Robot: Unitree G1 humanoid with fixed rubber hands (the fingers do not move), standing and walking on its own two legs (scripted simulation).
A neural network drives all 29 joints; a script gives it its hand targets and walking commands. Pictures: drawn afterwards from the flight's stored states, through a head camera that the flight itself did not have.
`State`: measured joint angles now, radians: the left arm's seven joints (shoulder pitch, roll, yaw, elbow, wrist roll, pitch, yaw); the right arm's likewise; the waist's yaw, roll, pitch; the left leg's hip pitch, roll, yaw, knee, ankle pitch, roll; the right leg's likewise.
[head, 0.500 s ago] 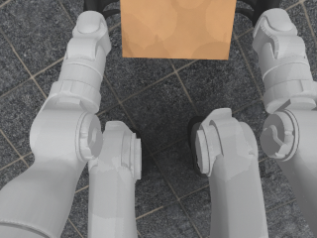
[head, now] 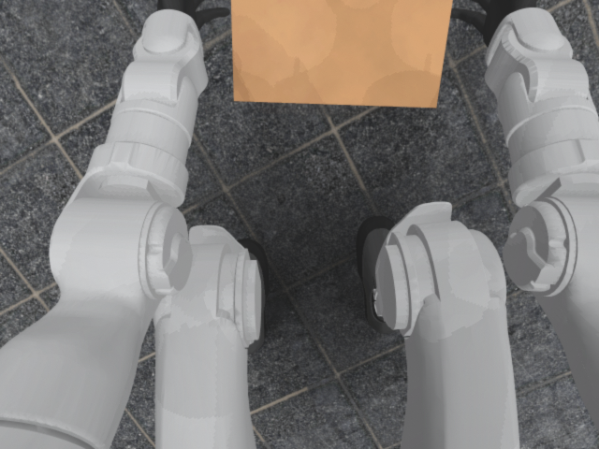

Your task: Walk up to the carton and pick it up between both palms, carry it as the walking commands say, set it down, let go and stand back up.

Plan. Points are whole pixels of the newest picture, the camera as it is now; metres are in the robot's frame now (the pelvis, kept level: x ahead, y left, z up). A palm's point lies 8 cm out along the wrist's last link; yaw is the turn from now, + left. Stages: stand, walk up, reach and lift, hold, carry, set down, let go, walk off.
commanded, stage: set down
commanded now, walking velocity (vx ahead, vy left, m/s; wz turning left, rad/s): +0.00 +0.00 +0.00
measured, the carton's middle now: (334, 41) +0.52 -0.07 -0.28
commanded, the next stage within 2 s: none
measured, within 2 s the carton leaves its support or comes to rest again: neither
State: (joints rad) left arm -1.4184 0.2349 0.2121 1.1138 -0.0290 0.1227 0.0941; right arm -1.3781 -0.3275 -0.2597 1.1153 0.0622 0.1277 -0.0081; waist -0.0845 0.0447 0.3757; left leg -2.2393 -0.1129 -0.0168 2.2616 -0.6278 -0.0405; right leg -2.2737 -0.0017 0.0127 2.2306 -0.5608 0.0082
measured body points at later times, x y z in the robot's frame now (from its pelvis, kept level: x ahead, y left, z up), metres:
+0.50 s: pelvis +0.00 +0.00 +0.00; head +0.37 -0.03 +0.25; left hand +0.56 +0.09 -0.19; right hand +0.52 -0.24 -0.19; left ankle +0.10 +0.12 -0.32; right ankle +0.12 -0.12 -0.32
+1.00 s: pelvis -0.01 +0.00 +0.00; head +0.37 -0.03 +0.24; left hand +0.55 +0.11 -0.20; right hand +0.50 -0.26 -0.20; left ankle +0.10 +0.11 -0.32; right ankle +0.12 -0.12 -0.32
